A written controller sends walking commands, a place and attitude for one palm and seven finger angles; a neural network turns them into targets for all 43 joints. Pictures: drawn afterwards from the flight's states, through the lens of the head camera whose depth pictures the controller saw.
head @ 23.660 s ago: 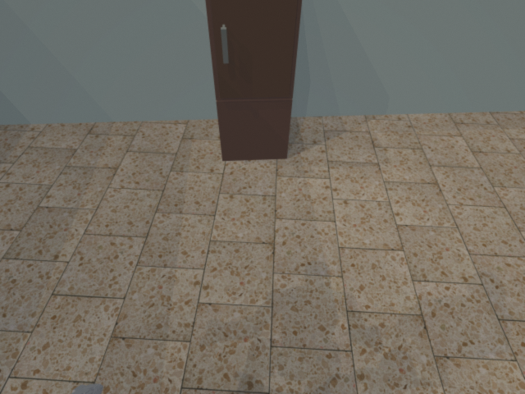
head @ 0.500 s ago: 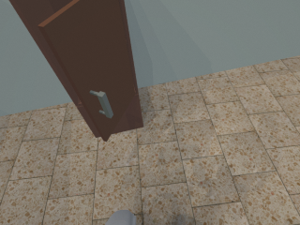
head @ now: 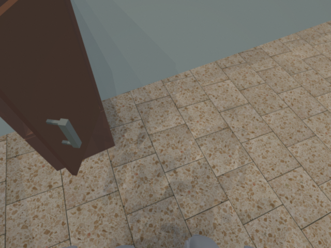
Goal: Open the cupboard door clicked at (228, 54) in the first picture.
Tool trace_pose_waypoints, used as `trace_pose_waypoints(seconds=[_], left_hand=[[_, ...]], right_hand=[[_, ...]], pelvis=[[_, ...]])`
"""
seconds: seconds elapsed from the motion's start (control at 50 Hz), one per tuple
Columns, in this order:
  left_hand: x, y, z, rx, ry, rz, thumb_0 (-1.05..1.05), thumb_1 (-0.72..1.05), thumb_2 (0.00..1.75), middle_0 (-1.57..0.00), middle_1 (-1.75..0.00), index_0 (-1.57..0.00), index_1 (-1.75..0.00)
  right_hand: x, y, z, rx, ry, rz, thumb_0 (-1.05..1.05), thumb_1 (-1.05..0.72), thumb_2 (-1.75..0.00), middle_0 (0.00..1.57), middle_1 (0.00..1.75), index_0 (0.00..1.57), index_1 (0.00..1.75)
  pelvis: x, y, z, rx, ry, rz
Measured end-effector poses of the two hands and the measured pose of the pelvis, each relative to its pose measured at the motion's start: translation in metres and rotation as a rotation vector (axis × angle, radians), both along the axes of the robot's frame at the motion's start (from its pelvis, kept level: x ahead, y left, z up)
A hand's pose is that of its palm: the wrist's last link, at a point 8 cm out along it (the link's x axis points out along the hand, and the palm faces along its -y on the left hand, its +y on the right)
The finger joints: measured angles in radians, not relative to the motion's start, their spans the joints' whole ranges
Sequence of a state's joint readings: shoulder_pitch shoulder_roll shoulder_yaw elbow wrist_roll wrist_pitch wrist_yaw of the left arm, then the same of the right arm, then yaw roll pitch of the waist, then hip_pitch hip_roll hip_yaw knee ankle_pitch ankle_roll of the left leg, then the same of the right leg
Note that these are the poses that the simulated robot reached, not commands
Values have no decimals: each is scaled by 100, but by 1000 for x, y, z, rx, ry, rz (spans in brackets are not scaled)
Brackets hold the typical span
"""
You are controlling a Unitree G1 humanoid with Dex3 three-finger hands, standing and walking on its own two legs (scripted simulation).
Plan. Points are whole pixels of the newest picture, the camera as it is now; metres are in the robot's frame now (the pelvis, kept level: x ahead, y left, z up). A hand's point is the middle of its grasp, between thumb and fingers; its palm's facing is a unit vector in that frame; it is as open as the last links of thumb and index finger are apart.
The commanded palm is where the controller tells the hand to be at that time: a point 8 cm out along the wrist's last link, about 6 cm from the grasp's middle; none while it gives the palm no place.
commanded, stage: walk to a spot facing it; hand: left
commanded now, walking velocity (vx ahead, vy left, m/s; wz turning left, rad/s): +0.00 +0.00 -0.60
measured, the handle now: (64, 133) +0.41 +0.35 -0.08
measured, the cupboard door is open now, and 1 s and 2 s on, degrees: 54 54 54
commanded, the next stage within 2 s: turn to face it in 1.96 s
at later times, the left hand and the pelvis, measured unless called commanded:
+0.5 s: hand (118, 228) +0.17 +0.14 -0.18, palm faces -0.28 -0.95 -0.17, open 7.4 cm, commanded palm none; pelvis +0.05 -0.02 -0.01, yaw -18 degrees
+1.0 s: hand (196, 163) +0.40 -0.08 -0.17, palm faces -0.58 -0.80 -0.19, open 7.4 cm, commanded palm none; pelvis +0.19 -0.15 -0.02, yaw -34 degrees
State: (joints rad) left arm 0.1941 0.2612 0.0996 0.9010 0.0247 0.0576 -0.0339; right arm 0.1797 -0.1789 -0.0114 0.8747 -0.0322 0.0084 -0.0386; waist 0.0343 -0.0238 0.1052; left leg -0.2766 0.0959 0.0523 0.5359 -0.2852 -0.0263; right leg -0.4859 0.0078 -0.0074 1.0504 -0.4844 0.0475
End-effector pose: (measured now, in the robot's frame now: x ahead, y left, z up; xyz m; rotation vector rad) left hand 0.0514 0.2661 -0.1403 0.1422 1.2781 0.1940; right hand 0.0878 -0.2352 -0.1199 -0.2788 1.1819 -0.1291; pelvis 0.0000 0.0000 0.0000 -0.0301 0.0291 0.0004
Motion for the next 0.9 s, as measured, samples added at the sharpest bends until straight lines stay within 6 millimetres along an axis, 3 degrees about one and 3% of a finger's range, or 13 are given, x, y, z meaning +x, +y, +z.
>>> trace_pose_waypoints(seconds=[0.1,0.16,0.22,0.32,0.46,0.52,0.6,0.72,0.82,0.9], left_hand=[[49,-14,9,31,-37,-128,1,91,90,-20,-30,-20,-30],[77,-29,7,64,-85,-200,1,91,90,-20,-30,-20,-30],[92,-44,11,77,-103,-241,1,91,90,-20,-30,-20,-30],[102,-64,13,50,-85,-287,1,91,90,-20,-30,-20,-30],[118,-71,-4,-34,-44,-336,1,90,90,-20,-30,-20,-30],[136,-73,-11,-53,-10,-376,1,90,90,-20,-30,-20,-30],[177,-89,-4,-76,-20,-442,1,91,90,-20,-30,-20,-30],[248,-141,3,-93,-55,-557,1,91,90,-20,-30,-20,-30],[313,-214,-1,-105,-89,-687,1,91,90,-20,-30,-19,-30],[360,-273,-9,-108,-184,-744,1,91,90,-20,-30,-20,-30]], right_hand=[[-52,-26,-13,12,84,-130,0,-90,-90,21,30,20,30],[-80,-47,-30,23,126,-207,0,-90,-90,21,30,20,30],[-97,-62,-34,12,170,-271,0,-91,-90,20,30,20,30],[-96,-67,-20,7,134,-329,1,-91,-90,20,30,20,30],[-66,-49,-6,5,6,-371,0,-91,-90,20,30,20,30],[-66,-36,-6,-6,-20,-404,0,-91,-90,20,30,20,30],[-86,-15,1,26,61,-475,0,-91,-90,20,30,20,30],[-121,15,1,103,226,-617,0,-91,-90,20,30,20,30],[-145,30,-6,183,364,-747,0,-91,-90,20,30,20,30],[-149,19,-22,254,459,-812,0,-90,-90,20,30,20,30]], pelvis=[[4,-12,-3,1,-2,-71],[8,-25,-16,26,-5,-110],[8,-28,-16,21,-17,-137],[15,-31,-6,34,-16,-196],[43,-20,-7,24,-5,-282],[59,-17,-10,14,-1,-327],[80,-25,0,14,2,-381],[113,-46,4,10,3,-470],[141,-80,-5,20,-5,-532],[166,-121,-25,33,-22,-560]])
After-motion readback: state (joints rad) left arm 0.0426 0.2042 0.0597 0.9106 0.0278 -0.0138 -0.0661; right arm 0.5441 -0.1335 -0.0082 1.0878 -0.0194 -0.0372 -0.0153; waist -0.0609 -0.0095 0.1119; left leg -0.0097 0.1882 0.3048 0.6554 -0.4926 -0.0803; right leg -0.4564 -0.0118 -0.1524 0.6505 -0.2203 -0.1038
